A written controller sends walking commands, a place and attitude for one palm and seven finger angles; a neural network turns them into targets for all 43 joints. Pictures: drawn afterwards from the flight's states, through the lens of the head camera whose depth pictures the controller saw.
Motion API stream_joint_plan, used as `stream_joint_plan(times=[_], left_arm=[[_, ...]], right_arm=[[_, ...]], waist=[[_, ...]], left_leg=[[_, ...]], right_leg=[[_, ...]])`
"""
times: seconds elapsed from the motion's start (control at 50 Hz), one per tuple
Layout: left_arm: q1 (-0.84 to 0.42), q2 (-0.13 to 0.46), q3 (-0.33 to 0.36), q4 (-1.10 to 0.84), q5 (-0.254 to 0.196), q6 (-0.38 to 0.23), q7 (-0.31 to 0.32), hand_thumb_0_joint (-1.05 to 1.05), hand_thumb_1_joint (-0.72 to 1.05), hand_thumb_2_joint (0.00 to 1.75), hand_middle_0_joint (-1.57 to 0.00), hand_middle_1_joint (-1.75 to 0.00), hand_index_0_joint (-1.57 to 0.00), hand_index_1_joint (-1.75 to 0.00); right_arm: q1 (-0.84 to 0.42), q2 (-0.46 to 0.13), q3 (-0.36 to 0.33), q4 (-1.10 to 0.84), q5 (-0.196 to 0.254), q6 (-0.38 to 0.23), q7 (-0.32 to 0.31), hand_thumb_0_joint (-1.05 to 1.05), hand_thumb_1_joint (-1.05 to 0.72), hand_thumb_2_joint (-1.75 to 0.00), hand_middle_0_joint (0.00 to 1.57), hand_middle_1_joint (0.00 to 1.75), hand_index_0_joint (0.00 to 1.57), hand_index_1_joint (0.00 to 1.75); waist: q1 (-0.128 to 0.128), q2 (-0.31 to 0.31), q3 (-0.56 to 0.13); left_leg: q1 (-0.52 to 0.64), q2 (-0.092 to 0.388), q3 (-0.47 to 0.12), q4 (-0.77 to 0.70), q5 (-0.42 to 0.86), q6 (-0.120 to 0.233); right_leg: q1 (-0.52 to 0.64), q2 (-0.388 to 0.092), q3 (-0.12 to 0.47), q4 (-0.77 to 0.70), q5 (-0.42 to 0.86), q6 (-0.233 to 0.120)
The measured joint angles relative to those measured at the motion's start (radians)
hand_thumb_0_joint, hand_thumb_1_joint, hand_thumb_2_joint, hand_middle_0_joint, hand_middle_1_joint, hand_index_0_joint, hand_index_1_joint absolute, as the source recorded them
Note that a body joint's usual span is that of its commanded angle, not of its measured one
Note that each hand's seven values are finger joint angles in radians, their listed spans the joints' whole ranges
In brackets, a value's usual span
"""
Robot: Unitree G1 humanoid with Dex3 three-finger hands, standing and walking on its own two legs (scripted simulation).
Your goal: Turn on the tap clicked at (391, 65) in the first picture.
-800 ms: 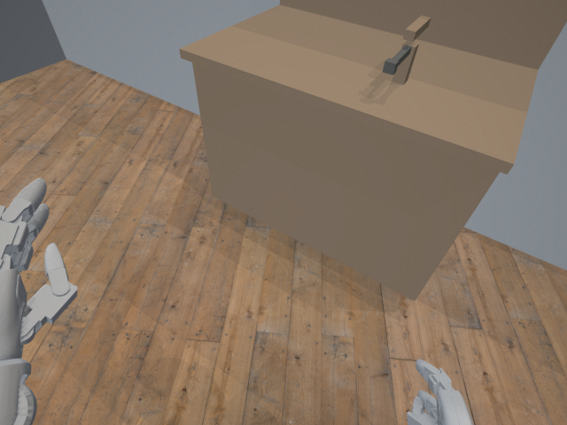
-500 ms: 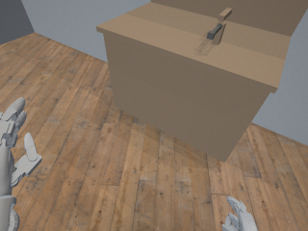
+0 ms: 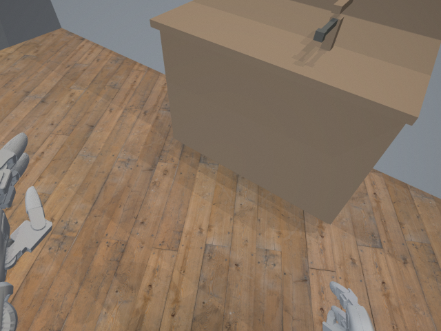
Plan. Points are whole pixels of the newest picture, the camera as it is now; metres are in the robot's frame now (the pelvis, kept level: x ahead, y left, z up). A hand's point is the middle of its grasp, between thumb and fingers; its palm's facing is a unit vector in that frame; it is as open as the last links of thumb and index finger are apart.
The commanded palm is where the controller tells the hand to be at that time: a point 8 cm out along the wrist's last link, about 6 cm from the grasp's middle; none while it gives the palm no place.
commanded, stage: walk around to get in front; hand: left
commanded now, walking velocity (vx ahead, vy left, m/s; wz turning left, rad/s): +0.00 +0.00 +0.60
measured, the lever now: (320, 35) +0.91 -0.26 +0.12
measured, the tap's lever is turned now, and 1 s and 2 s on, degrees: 0 0 0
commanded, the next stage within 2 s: none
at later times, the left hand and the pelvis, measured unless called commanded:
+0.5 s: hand out of the picture +0.09 +0.28 +0.17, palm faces +0.68 -0.65 -0.34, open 7.4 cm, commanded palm +0.03 +0.30 +0.19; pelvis -0.03 -0.02 -0.01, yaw +19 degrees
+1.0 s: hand out of the picture -0.06 +0.24 +0.17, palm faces +0.83 -0.40 -0.40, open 7.4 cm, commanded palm -0.13 +0.24 +0.19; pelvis -0.08 -0.08 +0.01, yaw +39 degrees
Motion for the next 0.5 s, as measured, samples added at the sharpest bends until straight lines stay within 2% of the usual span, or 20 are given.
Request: stream_joint_plan(times=[0.06,0.14,0.2,0.22,0.26,0.3,0.34,0.38,0.42,0.46,0.48,0.5], left_arm=[[0.011,0.012,0.02,-0.026,-0.002,0.003,0.001,0.02,0.88,0.9,-0.21,-0.3,-0.21,-0.3],[-0.006,0.012,0.022,-0.037,0.0,0.001,-0.005,0.02,0.88,0.9,-0.21,-0.3,-0.21,-0.3],[0.006,0.005,0.018,-0.049,-0.002,0.0,-0.009,0.02,0.89,0.9,-0.21,-0.3,-0.21,-0.3],[0.017,0.004,0.015,-0.053,-0.004,0.001,-0.009,0.02,0.89,0.9,-0.21,-0.3,-0.21,-0.3],[0.019,0.006,-0.001,-0.051,-0.01,0.003,-0.01,0.02,0.88,0.9,-0.21,-0.3,-0.21,-0.3],[0.009,0.004,-0.016,-0.036,-0.006,0.005,-0.011,0.02,0.88,0.9,-0.22,-0.3,-0.22,-0.3],[0.003,0.003,-0.014,-0.018,0.001,0.008,-0.012,0.02,0.88,0.9,-0.22,-0.3,-0.22,-0.3],[-0.001,0.007,-0.005,-0.004,0.005,0.008,-0.009,0.02,0.88,0.9,-0.22,-0.3,-0.22,-0.3],[-0.011,0.008,0.002,-0.006,0.004,0.011,-0.001,0.02,0.88,0.9,-0.22,-0.3,-0.22,-0.3],[-0.021,0.003,0.008,-0.029,-0.003,0.016,0.009,0.02,0.88,0.9,-0.22,-0.3,-0.22,-0.3],[-0.029,0.006,0.015,-0.039,-0.009,0.017,0.015,0.02,0.88,0.9,-0.22,-0.3,-0.22,-0.3],[-0.036,0.007,0.02,-0.044,-0.013,0.016,0.019,0.02,0.88,0.9,-0.21,-0.3,-0.21,-0.3]], right_arm=[[-0.003,0.011,0.001,0.0,-0.001,-0.007,-0.004,0.01,-0.9,-0.9,0.2,0.3,0.2,0.3],[-0.005,0.029,0.002,0.009,-0.011,-0.026,-0.001,0.01,-0.9,-0.9,0.2,0.3,0.2,0.3],[-0.013,0.03,0.006,0.015,-0.007,-0.026,0.01,0.01,-0.9,-0.9,0.2,0.3,0.2,0.3],[-0.015,0.028,0.006,0.015,-0.003,-0.022,0.013,0.01,-0.9,-0.9,0.2,0.3,0.2,0.3],[-0.01,0.022,-0.002,0.015,0.003,-0.014,0.014,0.01,-0.9,-0.9,0.2,0.3,0.2,0.3],[-0.003,0.009,-0.009,0.021,0.001,-0.003,0.009,0.01,-0.9,-0.9,0.2,0.3,0.2,0.3],[0.002,-0.003,-0.01,0.026,-0.003,0.013,-0.001,0.01,-0.9,-0.9,0.2,0.3,0.2,0.3],[0.006,-0.011,-0.011,0.023,-0.005,0.023,-0.012,0.01,-0.9,-0.9,0.2,0.3,0.2,0.3],[0.01,-0.021,-0.014,0.012,-0.009,0.022,-0.023,0.01,-0.9,-0.9,0.2,0.3,0.2,0.3],[0.006,-0.036,-0.02,-0.004,-0.013,0.014,-0.03,0.01,-0.9,-0.9,0.2,0.3,0.2,0.3],[-0.007,-0.031,-0.023,-0.004,-0.014,0.009,-0.033,0.01,-0.9,-0.9,0.2,0.3,0.2,0.3],[-0.019,-0.022,-0.025,-0.006,-0.015,0.003,-0.031,0.01,-0.9,-0.9,0.2,0.3,0.2,0.3]], waist=[[0.006,-0.009,0.011],[0.001,0.003,0.022],[0.009,0.027,0.022],[0.009,0.034,0.018],[0.002,0.036,0.01],[0.002,0.025,0.0],[0.004,0.006,-0.01],[0.005,-0.013,-0.018],[0.008,-0.027,-0.02],[0.01,-0.035,-0.012],[0.016,-0.059,0.004],[0.023,-0.073,0.019]], left_leg=[[-0.016,-0.013,-0.009,0.016,-0.002,0.0],[-0.027,-0.028,-0.061,0.015,0.013,-0.01],[-0.029,-0.026,-0.096,0.02,0.02,-0.025],[-0.038,-0.019,-0.088,0.039,0.013,-0.023],[-0.08,-0.011,-0.029,0.177,-0.092,-0.028],[-0.118,-0.001,0.029,0.351,-0.161,-0.034],[-0.113,0.025,0.074,0.413,-0.19,-0.036],[-0.069,0.058,0.103,0.352,-0.204,-0.031],[-0.005,0.084,0.115,0.222,-0.187,-0.024],[0.063,0.088,0.118,0.063,-0.087,-0.023],[0.063,0.067,0.125,0.059,-0.059,-0.025],[0.057,0.054,0.126,0.071,-0.062,-0.022]], right_leg=[[-0.025,-0.007,0.002,0.046,-0.026,0.006],[-0.025,0.034,0.033,0.077,-0.102,0.01],[-0.002,0.054,0.02,0.034,-0.014,-0.019],[0.001,0.056,0.01,0.036,-0.017,-0.033],[0.009,0.038,-0.02,0.05,-0.042,-0.045],[0.022,0.009,-0.049,0.057,-0.058,-0.045],[0.033,-0.02,-0.072,0.058,-0.062,-0.039],[0.038,-0.046,-0.096,0.064,-0.067,-0.033],[0.031,-0.069,-0.122,0.085,-0.078,-0.025],[0.006,-0.097,-0.142,0.141,-0.102,-0.011],[-0.015,-0.118,-0.12,0.189,-0.112,0.0],[-0.043,-0.113,-0.076,0.259,-0.178,0.015]])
